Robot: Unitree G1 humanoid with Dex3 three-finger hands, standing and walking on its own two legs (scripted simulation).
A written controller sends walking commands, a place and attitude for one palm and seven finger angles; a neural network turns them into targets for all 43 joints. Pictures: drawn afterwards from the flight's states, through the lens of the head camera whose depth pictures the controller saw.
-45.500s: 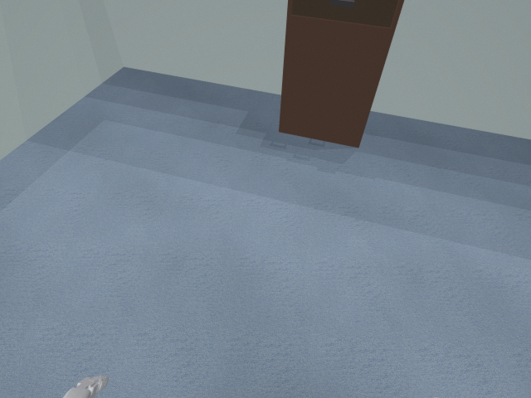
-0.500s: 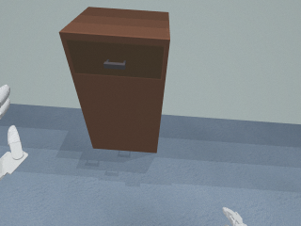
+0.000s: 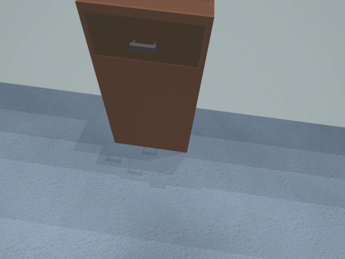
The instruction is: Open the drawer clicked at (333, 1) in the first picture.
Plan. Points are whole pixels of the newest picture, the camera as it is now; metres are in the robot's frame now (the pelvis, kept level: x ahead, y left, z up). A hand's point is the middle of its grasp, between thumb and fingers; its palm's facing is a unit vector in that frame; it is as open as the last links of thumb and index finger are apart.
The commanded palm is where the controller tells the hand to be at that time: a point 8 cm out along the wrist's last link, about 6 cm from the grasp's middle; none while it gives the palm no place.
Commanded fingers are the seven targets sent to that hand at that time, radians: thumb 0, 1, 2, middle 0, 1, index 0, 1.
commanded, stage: let the arm hang, fingers relaxed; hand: left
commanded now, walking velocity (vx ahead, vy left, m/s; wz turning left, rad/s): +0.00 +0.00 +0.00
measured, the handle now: (143, 45) +0.86 +0.17 +0.02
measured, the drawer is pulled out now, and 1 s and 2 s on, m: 0.00 0.00 0.00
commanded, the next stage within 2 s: look to check the result in 0.64 s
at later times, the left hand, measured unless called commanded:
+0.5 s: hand out of the picture +0.12 +0.26 -0.13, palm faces -0.03 -0.93 -0.38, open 7.4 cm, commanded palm none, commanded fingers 0.00 0.90 0.90 -0.20 -0.30 -0.20 -0.30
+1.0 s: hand out of the picture +0.10 +0.25 -0.14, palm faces -0.05 -0.94 -0.34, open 7.4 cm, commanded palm none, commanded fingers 0.00 0.90 0.90 -0.20 -0.30 -0.20 -0.30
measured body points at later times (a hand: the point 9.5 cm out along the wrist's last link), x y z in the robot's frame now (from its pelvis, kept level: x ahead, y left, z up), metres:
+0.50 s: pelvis +0.01 +0.01 +0.01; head +0.01 -0.01 +0.46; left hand +0.12 +0.31 -0.10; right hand +0.08 -0.29 -0.13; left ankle +0.04 +0.11 -0.74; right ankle +0.03 -0.11 -0.74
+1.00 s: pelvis +0.03 +0.00 +0.01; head +0.04 -0.01 +0.46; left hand +0.10 +0.29 -0.12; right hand +0.08 -0.30 -0.13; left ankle +0.04 +0.11 -0.74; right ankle +0.03 -0.11 -0.74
